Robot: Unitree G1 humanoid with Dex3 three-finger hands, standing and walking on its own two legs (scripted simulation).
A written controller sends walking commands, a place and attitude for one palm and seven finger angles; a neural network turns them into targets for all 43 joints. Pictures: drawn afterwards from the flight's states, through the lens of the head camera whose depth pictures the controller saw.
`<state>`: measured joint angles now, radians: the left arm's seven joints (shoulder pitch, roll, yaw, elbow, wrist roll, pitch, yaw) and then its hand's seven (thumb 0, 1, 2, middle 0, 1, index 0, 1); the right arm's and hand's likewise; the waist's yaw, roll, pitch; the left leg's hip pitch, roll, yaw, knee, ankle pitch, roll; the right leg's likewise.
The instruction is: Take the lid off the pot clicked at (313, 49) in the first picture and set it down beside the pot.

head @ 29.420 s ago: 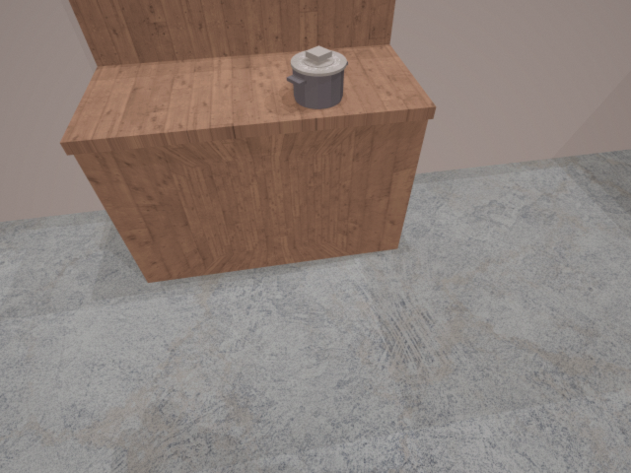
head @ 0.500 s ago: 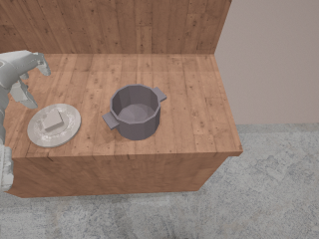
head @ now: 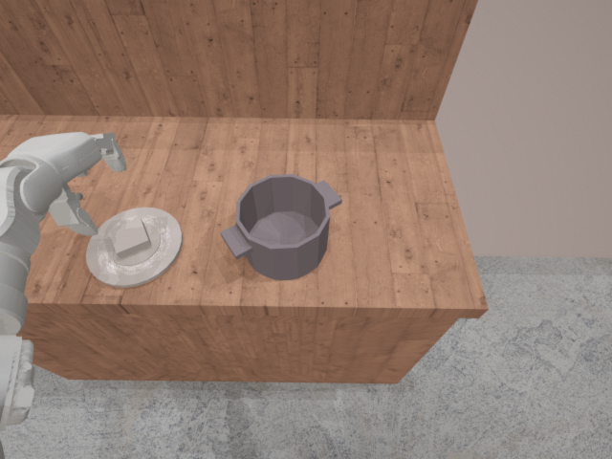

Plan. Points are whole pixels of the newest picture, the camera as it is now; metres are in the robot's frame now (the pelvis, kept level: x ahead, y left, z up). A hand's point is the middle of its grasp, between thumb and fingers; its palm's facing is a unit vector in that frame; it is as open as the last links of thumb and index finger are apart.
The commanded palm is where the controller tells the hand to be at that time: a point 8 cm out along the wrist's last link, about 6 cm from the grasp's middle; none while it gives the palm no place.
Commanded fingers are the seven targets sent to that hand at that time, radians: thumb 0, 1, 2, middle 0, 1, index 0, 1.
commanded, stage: draw the hand back to the body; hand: left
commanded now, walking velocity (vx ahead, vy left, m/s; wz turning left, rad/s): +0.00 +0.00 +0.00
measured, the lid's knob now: (130, 237) +0.46 +0.30 -0.06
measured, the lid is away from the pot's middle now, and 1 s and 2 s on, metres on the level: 0.26 0.26 0.26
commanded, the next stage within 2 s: step back with the hand held close in 1.86 s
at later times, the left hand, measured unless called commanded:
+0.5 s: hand (98, 193) +0.38 +0.23 +0.16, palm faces +0.35 -0.89 -0.28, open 10.3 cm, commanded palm +0.32 +0.27 +0.17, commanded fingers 0.00 0.42 0.62 -0.25 -0.71 -0.25 -0.71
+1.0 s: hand (90, 276) +0.28 +0.20 +0.16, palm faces +0.43 -0.86 -0.28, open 8.0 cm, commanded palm +0.22 +0.24 +0.17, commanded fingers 0.00 0.90 0.90 -0.20 -0.30 -0.20 -0.30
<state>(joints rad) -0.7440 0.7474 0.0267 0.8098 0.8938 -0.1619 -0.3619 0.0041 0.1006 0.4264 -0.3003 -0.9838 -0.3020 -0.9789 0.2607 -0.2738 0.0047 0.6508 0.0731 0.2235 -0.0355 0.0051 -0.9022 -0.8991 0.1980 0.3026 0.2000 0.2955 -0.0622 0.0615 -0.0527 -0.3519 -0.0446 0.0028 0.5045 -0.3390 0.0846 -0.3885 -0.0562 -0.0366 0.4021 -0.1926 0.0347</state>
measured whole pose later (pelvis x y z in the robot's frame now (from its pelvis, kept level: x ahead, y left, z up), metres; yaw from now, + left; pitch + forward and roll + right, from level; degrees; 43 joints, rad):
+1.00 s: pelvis -0.02 -0.06 +0.01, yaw +0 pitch -3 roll -1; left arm -0.03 0.36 0.31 0.06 -0.07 -0.08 0.10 0.01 0.72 0.80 -0.23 -0.45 -0.23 -0.44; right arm 0.17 -0.25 0.03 0.67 0.05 -0.08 -0.07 0.01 -0.90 -0.90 0.20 0.30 0.20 0.30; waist 0.03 0.07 0.03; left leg -0.06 0.02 -0.01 0.41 -0.29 0.00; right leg -0.15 0.00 -0.07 0.40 -0.20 -0.01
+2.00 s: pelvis -0.02 -0.04 +0.00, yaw -1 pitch -4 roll -1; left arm 0.52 0.32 0.29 -0.48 -0.06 -0.09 0.11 0.02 0.89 0.90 -0.21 -0.30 -0.21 -0.30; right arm 0.18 -0.21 0.04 0.63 0.02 -0.15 -0.07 0.01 -0.90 -0.90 0.20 0.30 0.20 0.30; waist 0.07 0.07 0.01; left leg -0.06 -0.01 0.01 0.46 -0.33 0.02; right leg -0.14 -0.03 -0.06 0.43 -0.22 0.02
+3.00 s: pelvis -0.11 -0.04 -0.02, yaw -1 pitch -1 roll +0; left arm 0.58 0.41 0.42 -0.64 -0.04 -0.25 0.14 0.02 0.89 0.90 -0.21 -0.30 -0.21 -0.30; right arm 0.20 -0.17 0.00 0.56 0.01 -0.12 -0.05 0.01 -0.90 -0.90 0.20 0.30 0.20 0.30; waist 0.00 -0.05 0.07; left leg -0.39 -0.02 0.03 0.71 -0.31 0.03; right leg -0.44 -0.04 -0.03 0.67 -0.22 0.02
